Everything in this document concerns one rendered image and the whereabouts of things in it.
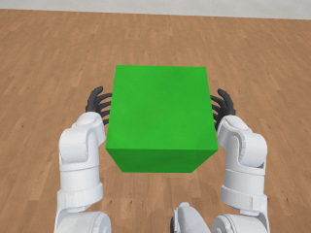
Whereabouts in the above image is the carton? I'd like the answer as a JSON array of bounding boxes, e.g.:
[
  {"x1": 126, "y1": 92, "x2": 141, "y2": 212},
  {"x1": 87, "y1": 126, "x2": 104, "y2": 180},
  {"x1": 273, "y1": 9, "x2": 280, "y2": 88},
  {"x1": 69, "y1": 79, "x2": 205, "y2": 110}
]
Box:
[{"x1": 105, "y1": 65, "x2": 219, "y2": 173}]

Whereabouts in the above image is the right robot hand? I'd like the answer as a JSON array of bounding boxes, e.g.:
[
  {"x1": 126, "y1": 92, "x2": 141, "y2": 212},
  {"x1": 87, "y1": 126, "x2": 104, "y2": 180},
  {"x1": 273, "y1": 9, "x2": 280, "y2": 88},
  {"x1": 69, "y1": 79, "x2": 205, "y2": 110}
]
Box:
[{"x1": 210, "y1": 88, "x2": 236, "y2": 131}]

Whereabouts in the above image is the right robot forearm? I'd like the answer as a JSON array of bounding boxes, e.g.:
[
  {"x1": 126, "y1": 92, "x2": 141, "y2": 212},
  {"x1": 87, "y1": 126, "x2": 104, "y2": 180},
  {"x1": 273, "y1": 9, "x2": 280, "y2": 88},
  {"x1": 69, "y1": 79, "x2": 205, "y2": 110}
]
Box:
[{"x1": 217, "y1": 115, "x2": 270, "y2": 233}]

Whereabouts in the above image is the right robot upper arm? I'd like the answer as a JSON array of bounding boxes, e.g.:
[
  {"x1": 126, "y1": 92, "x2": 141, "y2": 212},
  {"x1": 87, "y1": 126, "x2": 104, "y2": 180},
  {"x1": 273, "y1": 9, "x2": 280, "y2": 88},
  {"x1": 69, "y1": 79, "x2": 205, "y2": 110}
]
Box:
[{"x1": 211, "y1": 214, "x2": 267, "y2": 233}]

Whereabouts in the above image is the left robot upper arm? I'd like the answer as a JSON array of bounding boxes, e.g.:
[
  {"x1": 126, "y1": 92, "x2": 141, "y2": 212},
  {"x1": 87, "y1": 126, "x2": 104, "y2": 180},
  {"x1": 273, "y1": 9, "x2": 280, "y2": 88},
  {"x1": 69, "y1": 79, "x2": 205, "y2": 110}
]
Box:
[{"x1": 55, "y1": 211, "x2": 112, "y2": 233}]

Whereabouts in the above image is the left robot hand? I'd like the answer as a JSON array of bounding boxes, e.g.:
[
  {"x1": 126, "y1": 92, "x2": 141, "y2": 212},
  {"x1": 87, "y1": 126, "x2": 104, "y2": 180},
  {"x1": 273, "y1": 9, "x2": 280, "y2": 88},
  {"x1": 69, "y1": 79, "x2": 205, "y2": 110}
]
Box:
[{"x1": 86, "y1": 85, "x2": 113, "y2": 125}]

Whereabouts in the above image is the left robot forearm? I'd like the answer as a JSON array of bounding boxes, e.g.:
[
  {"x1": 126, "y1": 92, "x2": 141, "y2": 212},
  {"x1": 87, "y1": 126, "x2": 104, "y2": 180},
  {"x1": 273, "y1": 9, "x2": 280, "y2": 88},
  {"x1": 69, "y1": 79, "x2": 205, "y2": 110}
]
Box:
[{"x1": 53, "y1": 112, "x2": 106, "y2": 233}]

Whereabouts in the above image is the right robot thigh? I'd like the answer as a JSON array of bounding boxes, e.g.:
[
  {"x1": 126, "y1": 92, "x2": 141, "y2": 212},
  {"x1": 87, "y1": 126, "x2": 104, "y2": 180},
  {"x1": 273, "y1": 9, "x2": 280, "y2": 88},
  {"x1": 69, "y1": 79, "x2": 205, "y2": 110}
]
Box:
[{"x1": 173, "y1": 206, "x2": 211, "y2": 233}]

